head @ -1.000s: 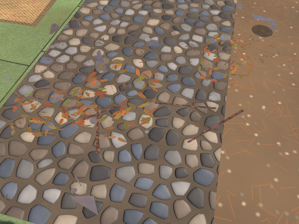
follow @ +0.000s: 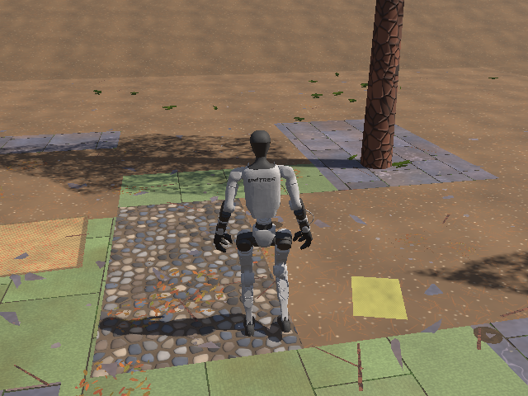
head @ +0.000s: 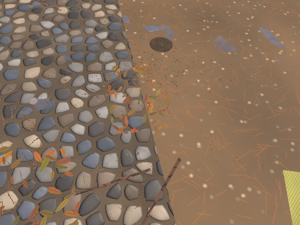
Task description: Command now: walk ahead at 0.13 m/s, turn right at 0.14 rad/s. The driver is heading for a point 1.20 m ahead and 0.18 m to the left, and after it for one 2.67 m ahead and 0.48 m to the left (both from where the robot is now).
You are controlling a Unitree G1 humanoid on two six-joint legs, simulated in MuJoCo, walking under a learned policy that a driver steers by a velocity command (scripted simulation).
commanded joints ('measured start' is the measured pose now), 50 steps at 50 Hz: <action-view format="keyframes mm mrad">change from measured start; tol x8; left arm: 1 134 11 -10 6 2 14 0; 11 -57 64 -35 31 -13 -13 26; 50 111 -41 -60 314 -17 -19 49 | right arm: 1 -28 -117 -20 -37 -2 -10 0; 7 9 -133 -23 5 9 37 -5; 10 160 -31 0 35 19 54 -8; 50 116 -6 1 315 10 71 -41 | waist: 1 56 178 -170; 7 38 139 -124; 10 -64 -123 -99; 19 -7 20 -40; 50 2 43 -2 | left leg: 1 31 219 -103 -79 655 143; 4 16 216 -124 -81 445 139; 9 -127 114 -115 51 -125 2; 10 18 42 -52 2 -207 -18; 11 116 53 -65 -21 -143 -29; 15 102 90 -98 -43 -40 -27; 50 107 107 -111 -65 -27 -20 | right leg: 1 169 -31 -41 -172 67 8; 7 367 -51 -86 -562 199 -19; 9 428 -265 167 -695 357 -61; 11 155 -262 168 -726 191 -107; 13 144 -177 110 -740 100 -61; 22 270 -153 60 -692 289 -65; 50 266 -136 33 -695 262 -55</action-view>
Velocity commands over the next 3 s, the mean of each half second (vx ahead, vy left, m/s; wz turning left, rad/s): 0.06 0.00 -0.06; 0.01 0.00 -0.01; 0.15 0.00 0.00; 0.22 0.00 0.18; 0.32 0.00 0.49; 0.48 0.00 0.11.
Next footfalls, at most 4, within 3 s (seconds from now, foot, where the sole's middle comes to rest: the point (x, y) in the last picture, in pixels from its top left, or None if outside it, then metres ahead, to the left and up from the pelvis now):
0.16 right None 0.09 -0.12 -0.78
1.88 left None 0.39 0.02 -0.78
2.44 right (181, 224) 0.45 -0.15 -0.78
2.86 left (111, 185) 0.62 0.17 -0.78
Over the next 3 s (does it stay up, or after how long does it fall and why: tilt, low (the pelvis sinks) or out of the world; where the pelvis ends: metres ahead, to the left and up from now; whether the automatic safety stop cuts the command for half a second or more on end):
stays up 0.59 0.07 0.00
